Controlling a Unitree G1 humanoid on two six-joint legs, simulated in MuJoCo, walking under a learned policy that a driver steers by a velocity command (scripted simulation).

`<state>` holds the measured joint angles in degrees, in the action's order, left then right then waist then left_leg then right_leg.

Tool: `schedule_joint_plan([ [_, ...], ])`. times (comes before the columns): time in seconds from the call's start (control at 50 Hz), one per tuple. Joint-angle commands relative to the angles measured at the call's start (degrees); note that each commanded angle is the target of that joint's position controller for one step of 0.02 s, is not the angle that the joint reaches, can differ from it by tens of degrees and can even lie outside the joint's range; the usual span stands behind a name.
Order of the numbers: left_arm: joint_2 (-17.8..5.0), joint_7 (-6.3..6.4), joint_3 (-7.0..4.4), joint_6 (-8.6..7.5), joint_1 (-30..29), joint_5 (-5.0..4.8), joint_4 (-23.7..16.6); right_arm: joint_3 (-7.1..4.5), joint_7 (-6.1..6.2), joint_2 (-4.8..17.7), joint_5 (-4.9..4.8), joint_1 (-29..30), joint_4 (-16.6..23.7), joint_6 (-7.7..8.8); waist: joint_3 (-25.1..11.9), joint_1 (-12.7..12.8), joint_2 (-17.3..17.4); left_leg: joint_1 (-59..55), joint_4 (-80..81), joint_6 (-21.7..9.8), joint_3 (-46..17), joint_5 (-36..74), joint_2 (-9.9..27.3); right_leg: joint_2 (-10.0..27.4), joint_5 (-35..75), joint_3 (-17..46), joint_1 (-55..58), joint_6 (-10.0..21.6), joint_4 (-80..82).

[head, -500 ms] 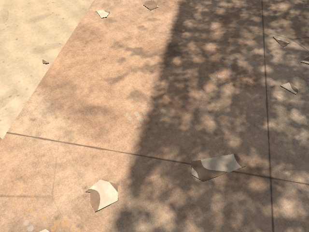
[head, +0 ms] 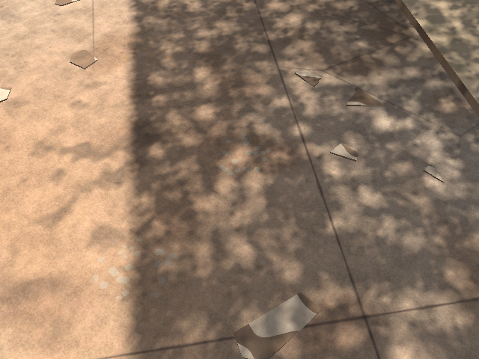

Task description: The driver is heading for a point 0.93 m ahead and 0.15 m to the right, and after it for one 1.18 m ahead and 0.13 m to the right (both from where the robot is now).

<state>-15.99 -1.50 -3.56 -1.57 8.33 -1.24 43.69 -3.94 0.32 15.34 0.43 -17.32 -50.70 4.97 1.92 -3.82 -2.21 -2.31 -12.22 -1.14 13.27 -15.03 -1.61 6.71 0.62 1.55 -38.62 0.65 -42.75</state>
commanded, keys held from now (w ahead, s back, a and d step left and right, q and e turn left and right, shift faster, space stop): w+e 0.34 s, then w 0.14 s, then no key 0.34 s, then w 0.18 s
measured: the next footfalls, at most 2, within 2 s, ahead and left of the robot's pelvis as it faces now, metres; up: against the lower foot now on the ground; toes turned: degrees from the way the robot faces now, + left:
right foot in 0.14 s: +0.25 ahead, -0.13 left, +0.00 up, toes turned -8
left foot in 0.64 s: +0.59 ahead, +0.00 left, +0.00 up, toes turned -18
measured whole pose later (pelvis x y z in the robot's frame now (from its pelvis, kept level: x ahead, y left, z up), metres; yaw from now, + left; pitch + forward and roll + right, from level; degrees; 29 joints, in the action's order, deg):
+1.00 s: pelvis +0.47 -0.08 +0.00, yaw -19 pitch +1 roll +1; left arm -15.4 1.3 -2.9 -0.3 13.9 0.4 45.3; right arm -2.4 -0.4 15.1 -1.0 -9.8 -48.9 0.9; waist 0.1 -0.4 0.2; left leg 17.1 -25.5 -2.1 2.1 -9.6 -1.6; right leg 1.9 -17.5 0.3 -17.4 1.2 -32.5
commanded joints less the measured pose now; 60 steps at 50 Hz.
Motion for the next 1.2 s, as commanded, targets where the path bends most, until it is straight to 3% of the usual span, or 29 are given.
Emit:
schedule_joint_plan([
  [0.02,-2.03,-1.19,0.02,-0.72,-7.06,0.0,-6.38,-2.55,0.49,10.33,-0.89,0.23,2.49,-0.38,4.01,-0.66,3.97,-0.65,3.59,-7.66,-3.24,22.97,17.84,-0.41,-0.15,-2.52,-1.6,1.41,4.77],
  [0.1,-5.25,-1.92,-1.7,-0.2,-2.98,-0.08,-7.56,-3.42,1.01,13.04,-1.89,1.8,2.83,-2.26,-0.72,3.97,7.13,-5.38,-9.47,-5.29,-0.41,51.5,18.5,-6.11,-10.58,-7.75,7.95,5.49,5.83],
  [0.14,-10.68,-0.91,-4.95,0.22,13.15,-0.34,-3.63,-3.05,1.28,12.59,-2.08,3.33,3.49,-2.82,-9.04,12.9,5.42,3.44,-32.16,-2.18,1.43,50.49,15.01,-10.4,-8.3,-7.37,31.3,9.42,10.87],
  [0.16,-16.55,0.39,-6.57,0.78,18.08,-0.47,-2.32,-1.41,1.2,7.16,0.05,1.0,5.3,-2.21,-13.12,11.9,-6.08,22.48,-51.93,0.91,1.41,16.7,9.76,0.78,-9.46,12.1,48.38,14.31,12.5],
  [0.18,-18.82,-0.05,-6.2,-0.3,14.77,-0.2,-4.77,0.36,0.46,2.99,0.04,-1.16,7.96,-0.01,-20.93,6.97,-12.61,40.75,-67.3,2.9,-11.32,-20.03,-1.77,11.97,-20.7,45.32,60.4,24.98,22.83],
  [0.2,-13.23,-0.59,-4.56,-1.22,14.68,0.03,-5.17,-0.79,-0.43,8.49,-2.15,5.85,8.97,1.93,-19.06,10.76,-4.46,47.17,-69.03,1.5,-19.12,-17.06,1.56,11.84,-21.68,43.26,59.61,21.94,27.11],
  [0.22,-11.07,-0.63,-3.9,-1.97,12.83,0.26,-4.92,-0.81,-0.79,8.92,-3.25,8.65,10.06,3.0,-11.74,9.76,-2.91,48.8,-65.64,0.0,-18.36,-11.9,3.9,10.0,-17.98,34.74,52.71,19.66,27.1],
  [0.24,-9.63,-0.6,-3.45,-2.31,9.06,0.15,-5.27,-0.78,-0.33,8.26,-2.15,8.53,9.3,3.43,-7.45,6.82,2.07,45.84,-60.22,-0.19,-18.31,-7.59,6.47,7.19,-11.86,28.11,44.26,17.52,26.9],
  [0.28,-6.95,-0.08,-2.46,-2.44,4.52,1.0,-6.93,-1.55,-0.12,9.24,-0.44,6.88,8.35,2.36,-5.06,3.39,0.36,38.6,-53.83,0.65,-18.65,-3.16,8.75,3.93,-2.59,21.37,34.19,16.1,28.58],
  [0.38,-9.07,1.74,-2.91,-2.66,7.33,0.61,-6.06,-0.74,-0.05,5.97,0.41,11.0,9.94,0.32,-2.61,4.03,0.03,38.4,-38.92,4.88,-16.26,7.8,7.54,0.85,6.21,13.49,27.88,15.34,30.72],
  [0.52,-8.52,2.28,-2.38,-2.09,13.03,0.53,-2.19,0.27,-1.84,5.03,-0.16,21.44,12.74,1.72,0.7,9.04,-2.18,33.69,-18.18,3.09,-14.93,23.88,3.91,0.44,3.67,11.23,30.17,11.2,27.61],
  [0.58,-8.21,2.88,-2.26,-1.1,13.67,0.94,-1.13,-0.26,-2.62,6.38,0.46,19.74,12.59,2.63,-1.32,7.95,-3.32,32.13,-14.94,0.39,-14.8,19.7,2.28,2.13,13.74,13.29,36.72,9.34,20.38],
  [0.62,-8.09,3.06,-2.11,-0.7,10.85,0.87,-1.68,-1.0,-2.44,7.81,1.01,12.43,10.42,3.05,-4.84,3.51,-3.92,22.77,-11.29,-2.0,-12.93,22.42,0.76,-0.04,23.74,12.66,37.39,7.0,12.36],
  [0.64,-6.67,3.02,-1.53,-0.78,10.51,1.37,-2.63,-1.53,-2.21,10.32,1.85,7.1,9.58,3.39,-10.64,1.31,-1.44,10.84,-13.52,-4.53,-16.51,39.48,5.78,-3.32,19.44,11.0,33.31,4.63,3.38],
  [0.66,-3.67,2.91,-0.43,-1.24,16.96,1.71,-2.69,-1.93,-1.88,13.45,3.08,1.76,9.08,3.08,-19.97,2.02,9.02,-10.03,-18.3,-13.17,-30.25,59.31,19.01,-9.12,-4.24,8.9,18.3,0.52,-14.84],
  [0.68,-3.82,2.5,-0.11,-1.2,23.13,1.04,-0.28,-1.01,-2.21,8.88,1.36,-1.63,7.07,1.91,-28.14,1.94,17.84,-17.53,-17.03,-20.03,-42.44,60.66,26.61,-12.84,-40.56,8.8,11.14,-2.22,-27.16],
  [0.7,-8.88,2.31,-1.28,-0.68,20.47,0.06,-0.2,-0.56,-2.52,7.85,-0.52,0.06,7.48,0.95,-24.14,1.03,11.4,-12.29,-14.1,-18.6,-42.51,44.77,24.94,-10.38,-40.34,11.32,7.76,-2.69,-31.27],
  [0.72,-9.39,2.56,-1.54,0.21,14.33,-0.32,-1.48,-0.26,-2.22,7.06,-0.62,4.66,8.25,0.09,-16.51,1.34,7.56,-4.92,-11.7,-15.81,-37.85,33.23,22.3,-8.13,-37.13,8.7,5.05,-3.36,-31.79],
  [0.74,-8.6,2.87,-1.47,1.23,10.79,0.26,-2.23,0.72,-2.11,5.11,-0.12,9.17,8.66,-0.47,-10.22,2.6,5.19,4.31,-8.69,-14.11,-33.49,27.1,19.55,-6.09,-34.54,6.58,5.28,-3.69,-27.44],
  [0.78,-5.62,3.57,-1.13,3.12,11.01,0.98,-2.09,1.12,-1.98,4.56,0.75,14.12,8.55,-1.22,-5.45,5.87,7.95,17.64,-4.31,-11.26,-27.4,19.54,14.93,-3.44,-30.61,4.23,13.48,-4.02,-15.35],
  [0.84,-2.7,3.96,-0.15,2.95,12.91,1.52,-0.61,0.39,-1.58,6.38,0.9,14.12,7.25,-1.64,-8.54,5.95,10.67,20.72,-3.16,-11.6,-22.15,21.3,12.46,-4.15,-24.25,1.0,22.87,-4.07,-2.69],
  [0.9,-4.91,3.4,-0.69,2.21,10.44,1.25,-0.7,-0.94,-0.88,10.47,-0.96,12.31,6.44,-2.67,-8.54,4.65,10.74,20.85,1.07,-11.51,-25.45,-6.63,13.89,-5.33,-17.6,-1.64,24.36,-1.99,2.48],
  [0.98,-4.18,2.69,-0.84,0.37,10.25,1.85,0.32,-0.44,-0.22,8.64,-1.91,12.74,6.07,-3.39,-4.31,6.46,9.25,25.62,0.76,-8.38,-25.98,-19.02,13.07,-5.83,-16.77,-3.16,29.74,1.64,11.57],
  [1.02,-6.33,3.02,-1.33,-0.6,14.56,1.82,1.38,0.87,-0.42,4.22,-1.6,14.37,6.99,-3.11,-2.84,8.32,1.91,31.31,-10.85,-4.69,-20.95,-16.92,8.23,1.11,-25.01,6.75,34.48,5.73,21.53],
  [1.04,-11.06,3.21,-2.65,-0.66,17.34,1.37,2.39,1.52,-0.65,1.14,-1.6,15.66,8.72,-2.12,-1.13,8.0,-10.14,40.63,-25.03,-1.04,-10.42,-12.18,-0.11,8.86,-39.52,21.51,37.12,10.86,30.25],
  [1.06,-12.45,2.96,-3.15,-1.35,17.52,1.78,2.15,0.72,-0.65,4.84,-1.75,17.95,9.5,-1.06,2.93,9.9,-12.46,47.05,-34.6,-1.46,-12.97,-13.55,0.36,14.68,-41.27,32.65,36.41,14.91,35.72],
  [1.1,-7.87,2.97,-1.87,-2.96,14.09,1.64,1.14,-0.42,-1.31,7.17,-2.22,14.31,7.7,-0.14,2.53,6.75,-7.31,51.5,-40.92,-2.31,-16.77,-7.97,4.08,12.16,-33.27,26.92,39.81,12.8,33.89],
  [1.14,-7.11,2.89,-1.62,-3.19,13.66,0.62,1.17,-0.39,-1.8,6.28,-1.26,15.2,7.18,0.26,1.48,6.82,-4.56,51.8,-38.96,-1.52,-16.3,-1.4,5.81,9.85,-22.58,20.0,42.35,10.53,34.04],
  [1.2,-6.87,2.77,-1.57,-2.91,14.04,1.0,1.74,0.5,-2.62,3.38,-1.1,17.83,7.38,0.06,0.33,7.19,-4.12,43.77,-31.71,0.91,-12.96,6.58,4.87,5.85,-11.17,10.42,38.15,9.37,34.61],
])
Over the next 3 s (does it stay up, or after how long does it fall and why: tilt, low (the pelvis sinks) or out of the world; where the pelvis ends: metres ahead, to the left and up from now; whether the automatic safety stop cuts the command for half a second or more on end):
stays up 1.16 -0.24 0.00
